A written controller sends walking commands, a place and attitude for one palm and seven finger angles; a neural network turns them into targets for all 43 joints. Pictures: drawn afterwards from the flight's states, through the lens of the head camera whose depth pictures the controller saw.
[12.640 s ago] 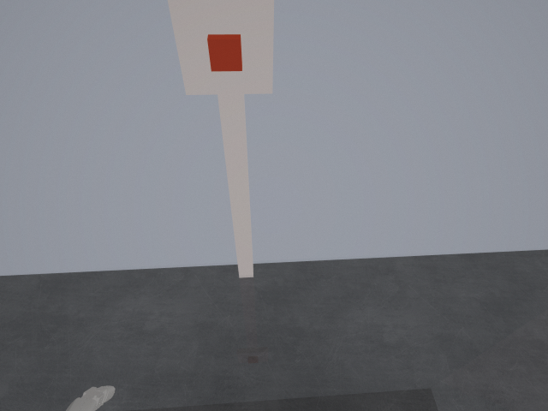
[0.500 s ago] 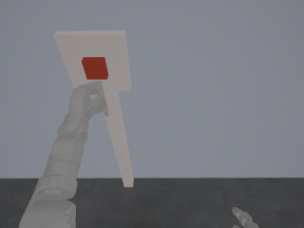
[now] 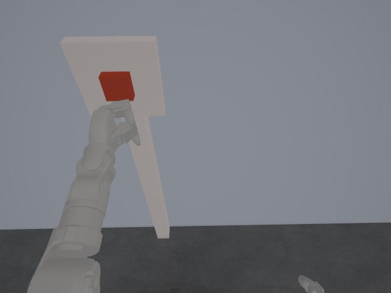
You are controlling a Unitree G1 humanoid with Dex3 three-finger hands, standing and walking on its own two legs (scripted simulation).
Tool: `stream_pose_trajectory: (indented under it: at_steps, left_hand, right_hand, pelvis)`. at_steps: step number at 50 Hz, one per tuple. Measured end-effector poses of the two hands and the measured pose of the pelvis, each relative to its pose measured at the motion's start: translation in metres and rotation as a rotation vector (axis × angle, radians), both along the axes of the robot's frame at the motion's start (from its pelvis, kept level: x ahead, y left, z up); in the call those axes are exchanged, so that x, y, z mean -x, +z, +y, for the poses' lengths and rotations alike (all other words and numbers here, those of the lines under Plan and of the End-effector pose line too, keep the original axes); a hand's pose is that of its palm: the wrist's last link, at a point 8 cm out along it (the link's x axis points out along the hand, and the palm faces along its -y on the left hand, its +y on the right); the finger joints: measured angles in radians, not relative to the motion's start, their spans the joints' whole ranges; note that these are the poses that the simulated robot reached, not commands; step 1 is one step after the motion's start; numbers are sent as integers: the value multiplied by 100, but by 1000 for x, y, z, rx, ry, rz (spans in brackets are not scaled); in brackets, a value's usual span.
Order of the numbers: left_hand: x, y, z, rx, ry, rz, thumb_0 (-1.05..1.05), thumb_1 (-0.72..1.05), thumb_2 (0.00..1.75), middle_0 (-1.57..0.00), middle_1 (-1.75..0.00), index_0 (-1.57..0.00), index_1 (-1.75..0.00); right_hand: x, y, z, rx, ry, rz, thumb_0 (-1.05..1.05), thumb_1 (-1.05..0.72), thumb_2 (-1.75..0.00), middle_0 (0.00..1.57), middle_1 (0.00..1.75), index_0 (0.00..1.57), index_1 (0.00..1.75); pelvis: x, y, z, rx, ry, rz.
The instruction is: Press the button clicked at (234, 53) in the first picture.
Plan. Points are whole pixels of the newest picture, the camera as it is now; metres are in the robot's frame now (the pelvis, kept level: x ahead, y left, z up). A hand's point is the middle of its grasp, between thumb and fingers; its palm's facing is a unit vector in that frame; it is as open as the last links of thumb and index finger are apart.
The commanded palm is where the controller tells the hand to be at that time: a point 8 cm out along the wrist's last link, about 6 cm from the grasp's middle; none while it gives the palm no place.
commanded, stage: aim a knuckle at the button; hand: left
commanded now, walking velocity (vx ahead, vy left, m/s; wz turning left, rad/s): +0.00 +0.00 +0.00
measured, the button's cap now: (118, 85) +0.50 +0.20 +0.18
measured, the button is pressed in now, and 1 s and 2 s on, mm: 0 0 13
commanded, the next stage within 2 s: press the button with the knuckle in 0.62 s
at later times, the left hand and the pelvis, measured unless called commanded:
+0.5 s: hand (137, 126) +0.40 +0.14 +0.16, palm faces +0.05 -1.00 +0.00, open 3.1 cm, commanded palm +0.37 +0.19 +0.16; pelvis +0.00 +0.00 +0.00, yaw +1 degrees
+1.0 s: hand (134, 122) +0.41 +0.14 +0.16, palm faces +0.06 -1.00 -0.01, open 3.1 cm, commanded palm +0.39 +0.20 +0.16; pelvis -0.01 +0.00 +0.00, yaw +1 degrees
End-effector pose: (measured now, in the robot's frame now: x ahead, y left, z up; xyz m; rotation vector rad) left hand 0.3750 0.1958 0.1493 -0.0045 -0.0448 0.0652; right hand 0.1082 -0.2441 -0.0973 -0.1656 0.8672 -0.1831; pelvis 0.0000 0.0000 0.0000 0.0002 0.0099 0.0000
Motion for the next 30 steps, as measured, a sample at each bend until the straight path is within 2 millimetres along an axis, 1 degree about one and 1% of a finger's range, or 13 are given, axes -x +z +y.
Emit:
stream_pose_trajectory:
  at_steps: [5, 9, 13, 16, 21, 26, 30]
  left_hand:
    - [-6, 9, -2, -17, -1, -9, 2, 90, 90, -130, -150, -130, -150]
    - [-9, 6, 0, 3, 3, 37, 2, 90, 90, -130, -150, -130, -150]
    - [-5, 0, 6, 7, 18, 54, 2, 90, 90, -130, -150, -130, -150]
    - [1, 0, 8, -4, 22, 27, 2, 90, 90, -130, -150, -130, -150]
    - [5, 5, 1, -15, 0, 0, 2, 90, 90, -130, -150, -130, -150]
    - [-3, 6, -7, -4, -12, 31, 2, 90, 90, -130, -150, -130, -150]
    - [-6, 5, -8, 1, 3, 36, 2, 90, 90, -130, -150, -130, -150]
  right_hand:
    - [-5, 2, 1, -2, -2, -16, 1, -90, -90, 21, 30, 20, 30]
    - [-10, 3, 2, -7, -4, -27, 1, -90, -90, 21, 30, 20, 30]
    - [-14, 6, 3, -9, 1, -41, 1, -90, -90, 21, 30, 20, 30]
    - [-17, 7, 3, -8, 11, -48, 1, -90, -90, 21, 30, 20, 30]
    - [-22, 6, 5, -5, 30, -50, 1, -90, -90, 21, 30, 20, 30]
    - [-23, 6, 7, -8, 30, -51, 1, -90, -90, 21, 30, 20, 30]
    - [-20, 6, 7, -16, 23, -55, 1, -90, -90, 21, 30, 20, 30]
  pelvis:
    - [0, 0, 0, 1, 2, -2]
    - [-1, 1, 1, 0, -2, 2]
    - [-2, 1, 0, -1, -4, 2]
    - [-2, 1, 0, 0, -1, -2]
    - [0, 0, 1, 2, 12, -9]
    - [2, 0, 0, 1, 12, -5]
    - [1, 0, -1, -2, 3, 0]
